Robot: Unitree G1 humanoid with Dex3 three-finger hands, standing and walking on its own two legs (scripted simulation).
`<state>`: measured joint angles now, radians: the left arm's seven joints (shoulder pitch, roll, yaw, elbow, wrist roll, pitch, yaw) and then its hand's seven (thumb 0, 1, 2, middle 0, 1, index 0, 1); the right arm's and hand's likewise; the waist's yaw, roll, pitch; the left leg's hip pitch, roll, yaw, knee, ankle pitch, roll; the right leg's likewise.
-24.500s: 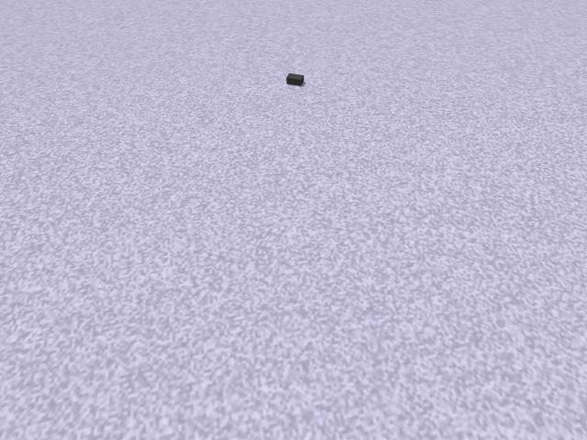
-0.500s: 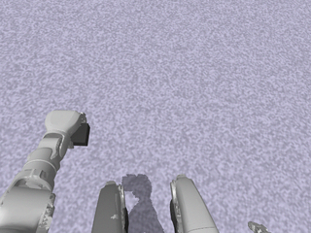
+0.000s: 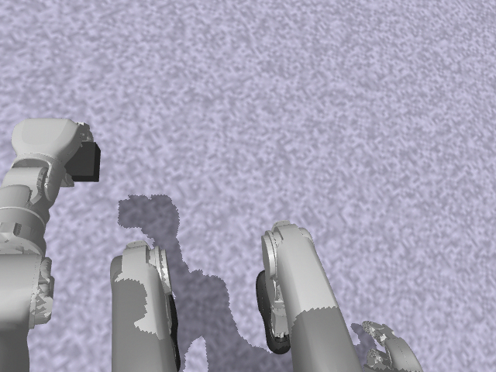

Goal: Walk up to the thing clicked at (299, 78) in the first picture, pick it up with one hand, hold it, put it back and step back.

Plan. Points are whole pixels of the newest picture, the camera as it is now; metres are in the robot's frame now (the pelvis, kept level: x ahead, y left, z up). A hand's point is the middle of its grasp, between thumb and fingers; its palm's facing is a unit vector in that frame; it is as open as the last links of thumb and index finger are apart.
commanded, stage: crouch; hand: left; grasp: from above
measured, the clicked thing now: (65, 161) +0.47 +0.27 -0.19
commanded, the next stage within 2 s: lower in 0.96 s
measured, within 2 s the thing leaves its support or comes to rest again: neither
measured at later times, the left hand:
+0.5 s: hand (76, 163) +0.48 +0.26 -0.22, palm faces -0.48 +0.02 -0.88, open 8.9 cm
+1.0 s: hand (80, 164) +0.49 +0.27 -0.26, palm faces -0.48 +0.02 -0.88, open 8.9 cm
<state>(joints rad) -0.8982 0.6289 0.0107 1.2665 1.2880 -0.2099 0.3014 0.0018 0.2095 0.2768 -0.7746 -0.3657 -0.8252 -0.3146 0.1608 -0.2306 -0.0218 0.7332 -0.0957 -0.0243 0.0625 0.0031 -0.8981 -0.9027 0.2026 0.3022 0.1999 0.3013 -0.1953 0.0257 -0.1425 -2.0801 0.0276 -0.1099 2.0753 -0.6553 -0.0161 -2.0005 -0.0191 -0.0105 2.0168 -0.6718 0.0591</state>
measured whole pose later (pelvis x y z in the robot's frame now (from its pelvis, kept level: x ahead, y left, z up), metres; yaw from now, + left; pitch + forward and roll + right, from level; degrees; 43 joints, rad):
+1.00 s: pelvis -0.01 +0.00 -0.10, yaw -4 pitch +34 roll -10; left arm -1.06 0.83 0.04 1.47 1.33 -0.28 0.31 0.00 0.20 0.28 -0.78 -0.37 -0.83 -0.32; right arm 0.16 -0.25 0.11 0.71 -0.14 0.00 0.12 0.00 -0.91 -0.90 0.20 0.30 0.20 0.30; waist -0.28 -0.02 -0.02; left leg -2.34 0.01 -0.19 2.40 -0.67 -0.02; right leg -2.23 0.02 -0.04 2.31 -0.68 0.06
